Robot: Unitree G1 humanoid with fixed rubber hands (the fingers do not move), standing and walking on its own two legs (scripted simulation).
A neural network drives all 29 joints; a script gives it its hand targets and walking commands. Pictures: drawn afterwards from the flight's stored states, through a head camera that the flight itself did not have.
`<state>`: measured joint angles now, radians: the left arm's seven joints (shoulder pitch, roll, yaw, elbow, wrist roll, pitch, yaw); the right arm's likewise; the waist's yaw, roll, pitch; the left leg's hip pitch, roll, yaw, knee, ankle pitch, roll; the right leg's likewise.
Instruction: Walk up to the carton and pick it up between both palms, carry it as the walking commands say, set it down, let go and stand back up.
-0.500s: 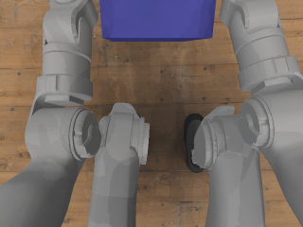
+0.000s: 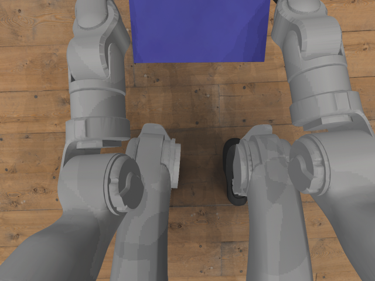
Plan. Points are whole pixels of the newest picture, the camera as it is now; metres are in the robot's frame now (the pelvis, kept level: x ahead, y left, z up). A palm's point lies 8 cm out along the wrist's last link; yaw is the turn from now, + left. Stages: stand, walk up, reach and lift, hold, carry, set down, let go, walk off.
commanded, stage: reach and lift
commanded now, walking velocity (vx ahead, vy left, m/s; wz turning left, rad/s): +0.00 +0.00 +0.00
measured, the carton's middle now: (191, 14) +0.54 +0.03 -0.17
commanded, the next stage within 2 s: none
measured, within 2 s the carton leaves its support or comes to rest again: neither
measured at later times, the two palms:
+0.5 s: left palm out of the picture +0.52 +0.16 -0.02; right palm out of the picture +0.54 -0.11 -0.04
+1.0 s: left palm out of the picture +0.50 +0.16 +0.05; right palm out of the picture +0.52 -0.11 +0.03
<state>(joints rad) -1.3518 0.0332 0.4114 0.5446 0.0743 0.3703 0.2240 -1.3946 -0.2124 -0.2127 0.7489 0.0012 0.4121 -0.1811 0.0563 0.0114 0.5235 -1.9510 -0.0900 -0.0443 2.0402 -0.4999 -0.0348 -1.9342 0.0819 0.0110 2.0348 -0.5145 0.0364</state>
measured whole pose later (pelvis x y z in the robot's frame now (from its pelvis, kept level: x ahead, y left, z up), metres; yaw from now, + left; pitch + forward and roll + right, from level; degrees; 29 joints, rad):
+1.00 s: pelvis -0.01 +0.00 +0.10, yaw +1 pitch +16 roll -1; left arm -1.21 -0.03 0.41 0.41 0.10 0.43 0.22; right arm -1.27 -0.14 -0.23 0.63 -0.04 0.50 -0.20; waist 0.05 0.01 0.52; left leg -1.56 -0.09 -0.07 1.72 -0.44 -0.04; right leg -1.55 0.07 0.02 1.71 -0.45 0.02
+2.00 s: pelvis +0.00 -0.02 +0.22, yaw +1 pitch +6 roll +0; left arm -0.98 -0.07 0.38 0.42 0.13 0.41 0.20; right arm -1.03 -0.04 -0.22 0.58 -0.08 0.48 -0.23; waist 0.05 -0.01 0.52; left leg -1.01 -0.07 -0.08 1.25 -0.34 -0.04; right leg -1.01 0.07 0.04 1.26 -0.36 -0.01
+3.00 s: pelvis +0.13 -0.01 +0.35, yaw +0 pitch +1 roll +0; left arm -0.38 -0.19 0.30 0.46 0.23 0.50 0.16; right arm -0.37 0.17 -0.19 0.54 -0.19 0.54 -0.24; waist 0.07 -0.01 -0.03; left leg -0.31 -0.03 -0.08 0.53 -0.24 -0.02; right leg -0.31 0.05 0.07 0.56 -0.25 -0.02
